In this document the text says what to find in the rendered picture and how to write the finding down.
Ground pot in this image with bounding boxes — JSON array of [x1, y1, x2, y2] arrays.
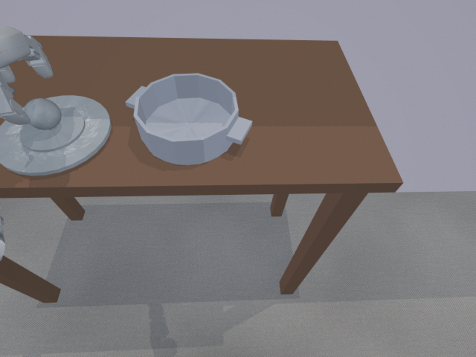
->
[[125, 73, 252, 165]]

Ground lid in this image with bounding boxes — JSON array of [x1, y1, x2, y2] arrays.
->
[[0, 95, 112, 176]]

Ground left robot hand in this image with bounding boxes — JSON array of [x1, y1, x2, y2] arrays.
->
[[0, 26, 53, 125]]

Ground table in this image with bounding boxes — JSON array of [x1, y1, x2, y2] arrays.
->
[[0, 36, 403, 303]]

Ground knob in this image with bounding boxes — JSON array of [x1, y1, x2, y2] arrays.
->
[[24, 98, 62, 130]]

